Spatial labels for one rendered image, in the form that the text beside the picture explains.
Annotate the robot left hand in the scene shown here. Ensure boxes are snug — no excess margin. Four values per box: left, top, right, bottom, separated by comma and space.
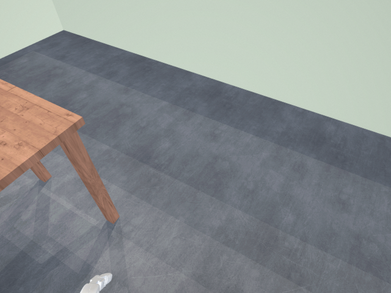
80, 273, 112, 293

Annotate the table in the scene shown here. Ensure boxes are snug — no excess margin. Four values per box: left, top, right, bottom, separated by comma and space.
0, 79, 120, 224

